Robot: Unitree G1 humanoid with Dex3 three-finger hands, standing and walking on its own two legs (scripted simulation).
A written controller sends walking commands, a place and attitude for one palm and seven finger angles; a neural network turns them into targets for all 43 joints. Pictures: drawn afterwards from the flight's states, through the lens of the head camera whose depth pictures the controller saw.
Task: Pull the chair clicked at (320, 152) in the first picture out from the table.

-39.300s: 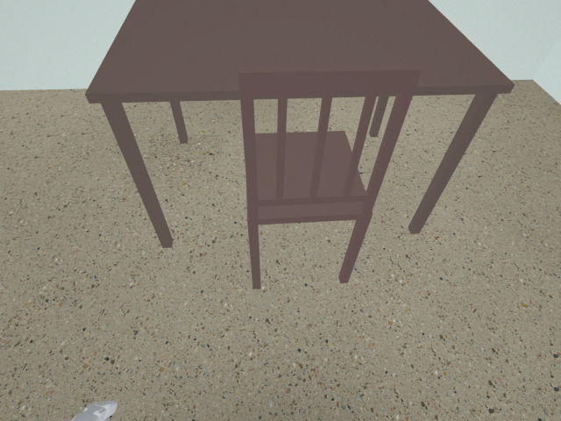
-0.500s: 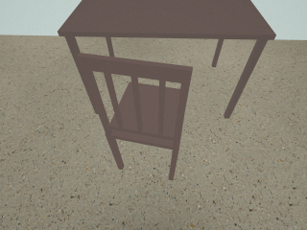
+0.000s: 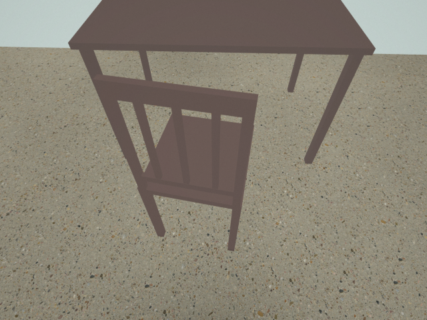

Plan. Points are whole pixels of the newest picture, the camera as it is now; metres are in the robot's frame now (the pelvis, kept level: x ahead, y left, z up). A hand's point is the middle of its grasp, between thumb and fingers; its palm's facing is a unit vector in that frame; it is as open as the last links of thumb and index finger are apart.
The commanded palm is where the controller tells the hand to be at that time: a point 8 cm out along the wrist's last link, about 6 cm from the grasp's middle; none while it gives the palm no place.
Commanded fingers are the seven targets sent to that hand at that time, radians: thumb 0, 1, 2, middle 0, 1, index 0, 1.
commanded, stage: look to check the result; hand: left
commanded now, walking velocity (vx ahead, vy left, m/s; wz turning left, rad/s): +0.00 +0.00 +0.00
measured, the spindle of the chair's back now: (182, 150) +0.56 +0.12 -0.09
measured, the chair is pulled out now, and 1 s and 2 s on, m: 0.30 0.30 0.30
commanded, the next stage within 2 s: take the last steps up to it in 0.64 s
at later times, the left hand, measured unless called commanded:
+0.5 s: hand out of the picture -0.02 +0.15 -0.17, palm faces +0.03 -0.98 -0.17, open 7.4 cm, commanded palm none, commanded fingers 0.00 0.90 0.90 -0.20 -0.30 -0.20 -0.30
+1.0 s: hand out of the picture -0.02 +0.14 -0.18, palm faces +0.00 -0.98 -0.18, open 7.4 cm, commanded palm none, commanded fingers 0.00 0.90 0.90 -0.20 -0.30 -0.20 -0.30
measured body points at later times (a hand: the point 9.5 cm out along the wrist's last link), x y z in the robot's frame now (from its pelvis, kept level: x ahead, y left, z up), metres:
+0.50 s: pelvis +0.00 -0.01 +0.00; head +0.03 -0.01 +0.45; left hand -0.02 +0.20 -0.16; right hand -0.03 -0.21 -0.16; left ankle +0.02 +0.10 -0.74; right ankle -0.01 -0.10 -0.74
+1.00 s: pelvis +0.00 -0.02 +0.00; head +0.02 -0.03 +0.44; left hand -0.01 +0.19 -0.16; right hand -0.04 -0.22 -0.17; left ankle +0.02 +0.10 -0.74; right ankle -0.01 -0.10 -0.74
